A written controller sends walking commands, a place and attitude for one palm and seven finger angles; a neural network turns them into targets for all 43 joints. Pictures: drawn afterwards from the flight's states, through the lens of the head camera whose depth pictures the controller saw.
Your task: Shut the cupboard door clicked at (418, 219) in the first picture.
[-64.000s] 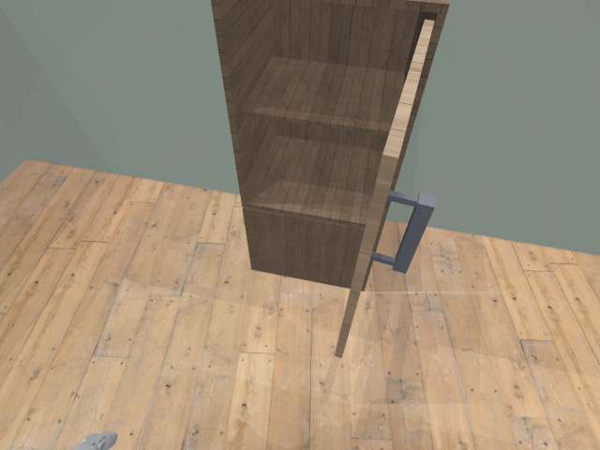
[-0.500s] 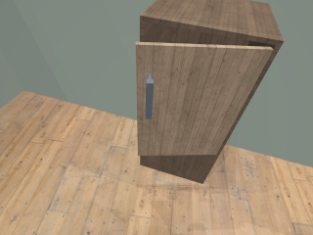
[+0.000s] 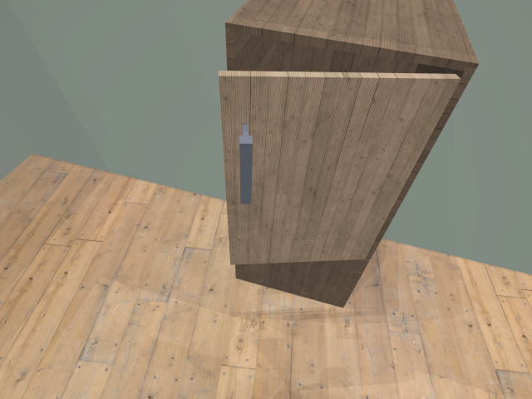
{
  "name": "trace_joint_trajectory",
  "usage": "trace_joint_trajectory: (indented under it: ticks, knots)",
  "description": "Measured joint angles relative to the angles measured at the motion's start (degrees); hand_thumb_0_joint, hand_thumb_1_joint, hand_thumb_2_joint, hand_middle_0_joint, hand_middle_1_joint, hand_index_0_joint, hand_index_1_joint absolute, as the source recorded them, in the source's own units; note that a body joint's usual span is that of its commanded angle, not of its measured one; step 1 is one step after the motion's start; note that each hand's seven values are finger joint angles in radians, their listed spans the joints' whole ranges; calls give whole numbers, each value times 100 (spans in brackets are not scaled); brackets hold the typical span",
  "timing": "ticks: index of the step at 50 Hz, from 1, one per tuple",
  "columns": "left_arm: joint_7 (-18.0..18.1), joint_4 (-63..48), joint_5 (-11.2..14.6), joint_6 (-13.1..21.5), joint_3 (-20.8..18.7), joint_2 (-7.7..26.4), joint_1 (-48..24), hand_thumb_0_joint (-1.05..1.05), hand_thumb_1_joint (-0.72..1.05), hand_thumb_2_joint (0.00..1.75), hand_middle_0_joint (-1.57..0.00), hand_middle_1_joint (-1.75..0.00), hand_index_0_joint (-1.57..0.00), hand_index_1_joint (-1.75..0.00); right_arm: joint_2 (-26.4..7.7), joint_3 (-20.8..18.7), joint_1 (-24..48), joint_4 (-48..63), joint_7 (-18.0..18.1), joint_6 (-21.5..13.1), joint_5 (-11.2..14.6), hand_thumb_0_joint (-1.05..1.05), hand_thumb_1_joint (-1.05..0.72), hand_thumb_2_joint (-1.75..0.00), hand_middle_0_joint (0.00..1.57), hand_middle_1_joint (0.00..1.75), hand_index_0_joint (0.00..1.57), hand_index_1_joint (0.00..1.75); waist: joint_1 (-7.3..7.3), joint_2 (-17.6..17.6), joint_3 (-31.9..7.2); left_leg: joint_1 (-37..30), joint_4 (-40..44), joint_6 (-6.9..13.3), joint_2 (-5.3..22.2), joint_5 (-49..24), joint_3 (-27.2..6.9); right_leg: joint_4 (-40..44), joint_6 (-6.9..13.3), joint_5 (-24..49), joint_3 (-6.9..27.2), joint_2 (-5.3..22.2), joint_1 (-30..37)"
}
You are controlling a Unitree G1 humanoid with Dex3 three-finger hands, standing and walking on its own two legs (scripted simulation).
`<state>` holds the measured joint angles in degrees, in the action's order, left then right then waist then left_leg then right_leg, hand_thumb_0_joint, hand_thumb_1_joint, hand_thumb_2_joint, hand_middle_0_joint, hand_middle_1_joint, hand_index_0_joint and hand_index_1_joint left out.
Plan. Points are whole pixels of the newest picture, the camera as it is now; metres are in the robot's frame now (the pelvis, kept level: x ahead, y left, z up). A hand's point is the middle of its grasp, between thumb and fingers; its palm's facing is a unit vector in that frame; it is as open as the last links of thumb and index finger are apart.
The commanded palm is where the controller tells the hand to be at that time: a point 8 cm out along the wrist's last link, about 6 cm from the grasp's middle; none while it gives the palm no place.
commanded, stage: shuffle to correct the standing spot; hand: left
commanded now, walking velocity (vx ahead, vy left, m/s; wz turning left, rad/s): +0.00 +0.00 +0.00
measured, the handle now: (245, 165) +0.52 +0.07 +0.05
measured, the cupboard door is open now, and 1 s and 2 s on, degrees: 20 20 20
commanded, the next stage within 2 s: come to a stop and stand still in 0.88 s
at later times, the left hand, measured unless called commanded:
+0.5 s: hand out of the picture -0.03 +0.11 -0.19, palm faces +0.13 -0.98 -0.16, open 7.4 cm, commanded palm none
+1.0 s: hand out of the picture +0.11 +0.06 -0.19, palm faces +0.14 -0.97 -0.19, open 7.4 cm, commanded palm none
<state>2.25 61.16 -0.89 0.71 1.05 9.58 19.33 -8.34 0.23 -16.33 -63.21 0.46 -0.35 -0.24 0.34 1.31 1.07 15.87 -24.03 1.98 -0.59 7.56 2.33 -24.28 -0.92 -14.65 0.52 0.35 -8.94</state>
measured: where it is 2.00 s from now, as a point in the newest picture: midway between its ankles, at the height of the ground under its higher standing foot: outside the picture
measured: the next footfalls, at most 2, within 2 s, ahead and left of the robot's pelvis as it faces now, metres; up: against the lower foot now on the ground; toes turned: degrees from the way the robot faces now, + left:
right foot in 0.84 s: +0.16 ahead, -0.27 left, +0.00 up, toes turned +6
left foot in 1.08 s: +0.15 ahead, -0.07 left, +0.00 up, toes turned +12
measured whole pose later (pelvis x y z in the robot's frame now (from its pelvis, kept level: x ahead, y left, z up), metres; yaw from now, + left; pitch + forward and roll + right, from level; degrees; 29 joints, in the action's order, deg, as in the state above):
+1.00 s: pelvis +0.10 -0.13 -0.01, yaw +6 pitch +1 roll -1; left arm 1.1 54.5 -2.7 -1.9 -2.6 9.8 16.1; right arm -10.3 -3.4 -12.2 -58.2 1.8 2.3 -1.0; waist -0.9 0.6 3.3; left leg 24.8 -57.1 0.1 3.0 30.1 3.7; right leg -31.4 1.5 -16.0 -6.4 0.6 -16.3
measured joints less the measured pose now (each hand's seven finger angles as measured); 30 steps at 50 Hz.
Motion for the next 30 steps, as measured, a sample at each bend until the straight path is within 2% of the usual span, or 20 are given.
trace_joint_trajectory:
  ticks: [8,14,21,25,27,28,30]
  knots:
    - [-2,63,-2,-19,-8,-31,27,1,91,90,-20,-30,-20,-30,54,-6,-19,-58,16,4,-17,1,-91,-90,20,30,20,30,36,47,-21,-50,-10,-4,-31,74,-20,-22,3,-85,-23,28,56]
    - [-52,67,-67,-93,-77,-12,180,1,91,90,-20,-30,-19,-30,167,-91,-128,-31,29,66,-50,1,-91,-90,20,30,20,30,50,145,-123,16,-91,-39,-94,181,-122,-300,82,-345,-144,85,-55]
    - [-69,5,-65,-79,-151,-77,443,1,91,90,-20,-30,-19,-30,125,-165,-190,35,76,89,-58,1,-91,-90,20,30,20,30,-23,-35,-115,216,-534,-171,91,495,-392,-235,261,-482,-402,-141,54]
    - [-29,-5,-79,-82,-175,-125,596,0,91,90,-20,-30,-19,-30,94,-157,-151,56,114,96,-67,1,-91,-90,20,30,20,30,-42,-40,-30,448,-1390,-44,286,1135,-147,-300,381,-679,-633,-280,232]
    - [-14,19,-79,-96,-165,-161,647,0,91,90,-20,-30,-19,-30,83,-152,-83,57,134,88,-62,1,-91,-90,20,30,20,30,-65,-7,35,381,-1341,-8,324,1169,45,-439,403,-840,-737,-316,300]
    - [-14,42,-70,-110,-164,-163,671,0,91,90,-20,-30,-19,-30,107,-149,-13,42,151,67,-66,1,-91,-90,20,30,20,30,-84,92,78,308,-1259,-1,298,931,99,-614,401,-959,-729,-278,285]
    - [-28,120,-53,-174,-155,-188,682,1,91,90,-20,-30,-19,-30,155,-151,138,65,200,10,-100,1,-91,-90,20,30,20,30,-126,294,126,188,-1265,-56,270,994,246,-1425,322,-1152,-637,-162,-22]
